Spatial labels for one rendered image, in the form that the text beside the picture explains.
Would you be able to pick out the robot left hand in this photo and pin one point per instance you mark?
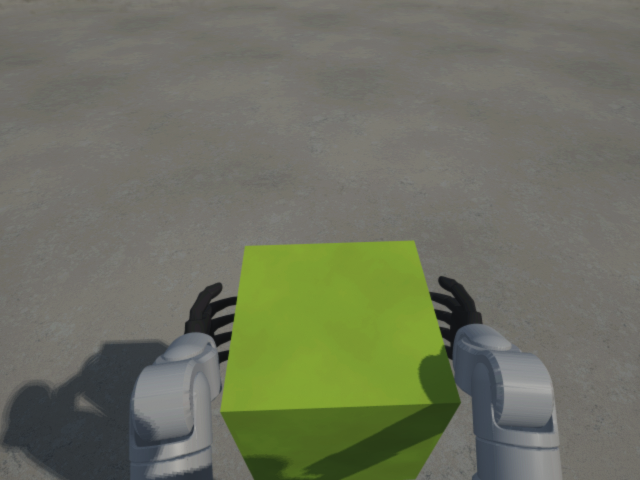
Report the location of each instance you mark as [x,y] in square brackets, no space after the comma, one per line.
[202,312]

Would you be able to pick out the carton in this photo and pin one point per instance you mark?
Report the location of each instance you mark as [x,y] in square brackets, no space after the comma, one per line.
[337,369]

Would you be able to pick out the robot left forearm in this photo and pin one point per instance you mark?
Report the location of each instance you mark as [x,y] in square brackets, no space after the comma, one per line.
[170,429]

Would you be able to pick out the robot right hand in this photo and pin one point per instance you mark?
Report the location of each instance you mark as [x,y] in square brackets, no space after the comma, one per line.
[462,307]

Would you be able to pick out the robot right forearm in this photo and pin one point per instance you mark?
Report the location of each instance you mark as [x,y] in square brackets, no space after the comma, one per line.
[513,406]

